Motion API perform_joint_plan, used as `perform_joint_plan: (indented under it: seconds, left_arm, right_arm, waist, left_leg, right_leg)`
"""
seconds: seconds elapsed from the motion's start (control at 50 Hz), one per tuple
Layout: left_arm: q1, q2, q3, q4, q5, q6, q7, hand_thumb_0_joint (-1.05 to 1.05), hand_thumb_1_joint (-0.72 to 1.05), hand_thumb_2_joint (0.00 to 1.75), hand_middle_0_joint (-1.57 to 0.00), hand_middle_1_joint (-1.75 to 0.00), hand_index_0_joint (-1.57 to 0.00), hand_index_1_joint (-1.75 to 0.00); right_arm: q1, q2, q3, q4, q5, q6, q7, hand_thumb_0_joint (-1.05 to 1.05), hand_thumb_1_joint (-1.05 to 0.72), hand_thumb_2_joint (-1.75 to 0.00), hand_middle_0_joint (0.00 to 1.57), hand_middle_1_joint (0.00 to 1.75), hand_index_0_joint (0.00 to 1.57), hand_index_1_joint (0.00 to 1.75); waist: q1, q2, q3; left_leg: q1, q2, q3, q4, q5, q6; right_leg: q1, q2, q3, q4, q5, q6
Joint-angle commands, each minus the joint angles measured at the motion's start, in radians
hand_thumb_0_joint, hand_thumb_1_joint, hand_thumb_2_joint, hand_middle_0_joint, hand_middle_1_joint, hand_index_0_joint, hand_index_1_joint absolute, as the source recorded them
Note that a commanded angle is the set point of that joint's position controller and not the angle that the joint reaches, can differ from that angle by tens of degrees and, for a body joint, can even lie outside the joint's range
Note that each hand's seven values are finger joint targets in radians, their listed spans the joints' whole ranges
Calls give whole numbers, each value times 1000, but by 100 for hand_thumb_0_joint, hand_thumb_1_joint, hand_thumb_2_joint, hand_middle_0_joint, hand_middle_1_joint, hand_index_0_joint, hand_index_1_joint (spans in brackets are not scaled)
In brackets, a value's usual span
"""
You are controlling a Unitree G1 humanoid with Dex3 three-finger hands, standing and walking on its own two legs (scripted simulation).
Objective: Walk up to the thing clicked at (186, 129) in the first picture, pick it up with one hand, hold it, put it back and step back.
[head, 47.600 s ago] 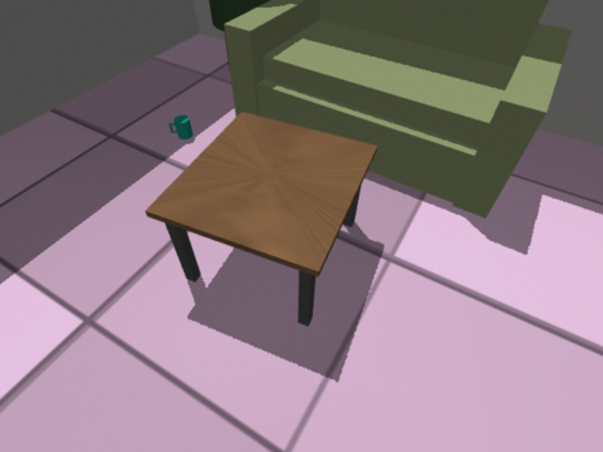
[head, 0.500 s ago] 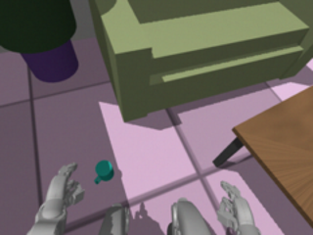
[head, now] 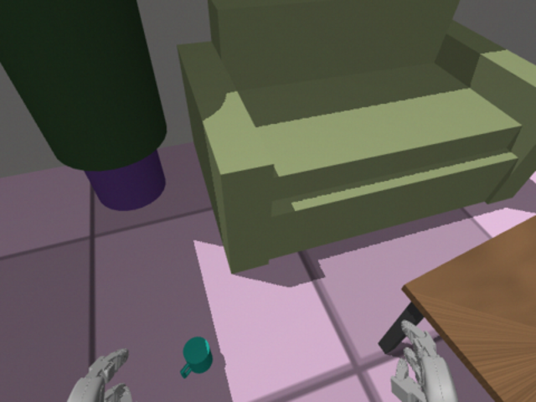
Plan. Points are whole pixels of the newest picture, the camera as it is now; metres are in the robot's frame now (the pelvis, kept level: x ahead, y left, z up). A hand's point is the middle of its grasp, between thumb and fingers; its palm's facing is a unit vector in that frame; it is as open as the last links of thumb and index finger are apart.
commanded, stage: home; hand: left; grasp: from above
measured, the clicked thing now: (194, 359) +0.40 +0.21 -0.66
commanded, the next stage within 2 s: stand in 1.86 s
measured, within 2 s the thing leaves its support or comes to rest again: neither
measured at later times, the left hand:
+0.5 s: hand out of the picture +0.17 +0.18 -0.05, palm faces +0.05 -0.98 -0.21, open 7.4 cm
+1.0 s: hand out of the picture +0.16 +0.18 -0.05, palm faces +0.04 -0.98 -0.20, open 7.4 cm
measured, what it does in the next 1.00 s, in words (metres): stands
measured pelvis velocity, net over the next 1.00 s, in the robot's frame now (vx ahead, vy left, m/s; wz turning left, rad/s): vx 0.00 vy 0.00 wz -0.01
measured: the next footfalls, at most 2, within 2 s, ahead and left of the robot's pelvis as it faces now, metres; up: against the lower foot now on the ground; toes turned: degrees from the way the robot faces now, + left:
none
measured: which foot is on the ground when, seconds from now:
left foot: down 0.00-1.00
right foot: down 0.00-1.00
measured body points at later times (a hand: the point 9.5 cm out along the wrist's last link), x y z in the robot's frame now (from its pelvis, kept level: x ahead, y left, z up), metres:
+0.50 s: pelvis +0.00 +0.00 +0.00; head +0.02 +0.00 +0.45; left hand +0.16 +0.23 -0.03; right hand +0.16 -0.24 -0.07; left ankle -0.01 +0.12 -0.68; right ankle +0.01 -0.14 -0.68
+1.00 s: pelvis +0.00 +0.00 +0.00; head +0.02 +0.00 +0.45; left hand +0.16 +0.23 -0.03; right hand +0.16 -0.24 -0.07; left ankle -0.01 +0.12 -0.68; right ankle +0.01 -0.14 -0.68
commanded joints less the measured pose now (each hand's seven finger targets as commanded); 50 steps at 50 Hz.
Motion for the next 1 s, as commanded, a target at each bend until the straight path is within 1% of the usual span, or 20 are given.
perform_joint_plan:
  seconds: [0.0, 0.06, 0.1, 0.14, 0.18, 0.26, 0.34, 0.42, 0.52, 0.58, 0.64, 0.72, 0.74, 0.76, 0.82, 0.86, 0.88, 0.9, 0.96, 0.98]
  left_arm:
    - [-45, 105, 59, -190, 10, -54, 2, 0, 90, 90, -20, -30, -20, -30]
    - [-50, 109, 58, -205, 14, -60, 4, 0, 90, 90, -20, -30, -20, -30]
    - [-41, 111, 57, -196, 13, -58, 6, 0, 90, 90, -20, -30, -20, -30]
    - [-46, 103, 51, -185, 15, -59, 6, 0, 90, 90, -20, -30, -20, -30]
    - [-42, 108, 57, -188, 15, -57, 9, 0, 90, 90, -20, -30, -20, -30]
    - [-40, 100, 49, -179, 15, -53, 9, 0, 90, 90, -20, -30, -20, -30]
    - [-34, 103, 55, -183, 11, -54, 8, 0, 90, 90, -20, -30, -20, -30]
    - [-30, 98, 57, -180, 11, -55, 10, 0, 90, 90, -20, -30, -20, -30]
    - [-32, 101, 51, -187, 11, -55, 4, 0, 90, 90, -20, -30, -20, -30]
    - [-24, 103, 58, -176, 13, -54, 5, 0, 90, 90, -20, -30, -20, -30]
    - [-41, 100, 54, -167, 13, -51, 4, 0, 90, 90, -20, -30, -20, -30]
    - [-48, 104, 54, -172, 11, -45, -1, 0, 90, 90, -20, -30, -20, -30]
    - [-48, 108, 60, -180, 12, -45, 2, 0, 90, 90, -20, -30, -20, -30]
    - [-43, 104, 56, -178, 14, -43, 1, 0, 90, 90, -20, -30, -20, -30]
    - [-61, 106, 57, -195, 12, -48, 2, 0, 90, 90, -20, -30, -20, -30]
    - [-37, 102, 60, -178, 12, -45, 1, 0, 90, 90, -20, -30, -20, -30]
    - [-46, 102, 54, -189, 12, -47, 0, 0, 90, 90, -20, -30, -20, -30]
    - [-56, 106, 54, -203, 13, -50, 3, 0, 90, 90, -20, -30, -20, -30]
    - [-36, 104, 55, -184, 12, -49, 1, 0, 90, 90, -20, -30, -20, -30]
    - [-40, 107, 56, -202, 11, -50, 2, 0, 90, 90, -20, -30, -20, -30]
  right_arm:
    - [-52, -116, -56, -141, -10, -65, -10, 0, -90, -90, 20, 30, 20, 30]
    - [-52, -117, -56, -136, -10, -72, -10, 0, -90, -90, 20, 30, 20, 30]
    - [-61, -116, -53, -134, -11, -69, -10, 0, -90, -90, 20, 30, 20, 30]
    - [-60, -115, -52, -130, -13, -73, -10, 0, -90, -90, 20, 30, 20, 30]
    - [-65, -112, -51, -127, -10, -72, -11, 0, -90, -90, 20, 30, 20, 30]
    - [-69, -113, -50, -126, -11, -74, -10, 0, -90, -90, 20, 30, 20, 30]
    - [-67, -116, -53, -129, -9, -74, -9, 0, -90, -90, 20, 30, 20, 30]
    - [-61, -113, -54, -129, -11, -75, -10, 0, -90, -90, 20, 30, 20, 30]
    - [-46, -120, -61, -118, -12, -77, -10, 0, -90, -90, 20, 30, 20, 30]
    - [-51, -117, -61, -115, -13, -76, -9, 0, -90, -90, 20, 30, 20, 30]
    - [-56, -117, -58, -120, -13, -76, -9, 0, -90, -90, 20, 30, 20, 30]
    - [-58, -121, -60, -117, -11, -81, -9, 0, -90, -90, 20, 30, 20, 30]
    - [-65, -118, -58, -123, -10, -80, -7, 0, -90, -90, 20, 30, 20, 30]
    - [-60, -118, -60, -125, -11, -81, -8, 0, -90, -90, 20, 30, 20, 30]
    - [-67, -115, -57, -127, -11, -82, -10, 0, -90, -90, 20, 30, 20, 30]
    - [-58, -115, -60, -121, -11, -86, -10, 0, -90, -90, 20, 30, 20, 30]
    - [-53, -121, -61, -121, -11, -87, -10, 0, -90, -90, 20, 30, 20, 30]
    - [-65, -116, -59, -124, -10, -86, -10, 0, -90, -90, 20, 30, 20, 30]
    - [-52, -118, -62, -118, -11, -84, -11, 0, -90, -90, 20, 30, 20, 30]
    - [-54, -118, -61, -121, -11, -84, -10, 0, -90, -90, 20, 30, 20, 30]
  waist:
    - [-12, 7, -60]
    - [-16, 6, -90]
    - [-7, 12, -74]
    - [-15, -5, -72]
    - [-3, 4, -69]
    - [-6, 1, -56]
    - [2, -15, -57]
    - [-1, -17, -75]
    - [-9, 1, -107]
    - [-1, -2, -98]
    - [-7, -13, -63]
    - [-6, -3, -41]
    - [2, 2, -42]
    - [-6, 4, -53]
    - [-3, -8, -42]
    - [-2, -11, -62]
    - [-10, 0, -73]
    - [-1, 4, -62]
    - [-9, -8, -73]
    - [-3, -2, -87]
  left_leg:
    - [61, -29, 22, -172, 225, 17]
    - [80, -32, 22, -162, 277, 17]
    - [70, -34, 24, -163, 262, 18]
    - [69, -32, 20, -165, 256, 19]
    - [66, -33, 22, -169, 250, 18]
    - [64, -29, 16, -180, 223, 17]
    - [59, -27, 15, -178, 238, 18]
    - [61, -27, 21, -169, 238, 17]
    - [86, -22, 15, -158, 318, 10]
    - [80, -22, 13, -156, 338, 9]
    - [59, -25, 19, -165, 255, 15]
    - [58, -22, 13, -182, 213, 14]
    - [50, -23, 15, -181, 203, 14]
    - [55, -24, 14, -180, 201, 15]
    - [44, -26, 23, -172, 189, 18]
    - [55, -25, 23, -164, 215, 17]
    - [63, -24, 18, -168, 219, 15]
    - [55, -23, 19, -168, 218, 15]
    - [57, -25, 19, -158, 239, 17]
    - [65, -23, 13, -162, 256, 14]
  right_leg:
    - [73, 39, -18, -135, 164, -24]
    - [96, 39, -15, -126, 216, -24]
    - [95, 37, -12, -135, 205, -23]
    - [97, 39, -14, -136, 200, -22]
    - [102, 37, -12, -138, 194, -23]
    - [91, 42, -17, -142, 168, -22]
    - [99, 43, -18, -139, 176, -23]
    - [103, 41, -14, -139, 179, -23]
    - [107, 42, -13, -114, 236, -27]
    - [115, 41, -15, -112, 250, -28]
    - [94, 41, -13, -132, 191, -23]
    - [80, 42, -14, -135, 152, -22]
    - [83, 40, -13, -141, 144, -21]
    - [79, 42, -12, -136, 142, -23]
    - [80, 39, -10, -146, 133, -20]
    - [86, 39, -8, -136, 155, -21]
    - [82, 42, -8, -130, 159, -22]
    - [84, 39, -9, -132, 157, -22]
    - [93, 39, -7, -129, 178, -22]
    - [98, 40, -9, -123, 189, -24]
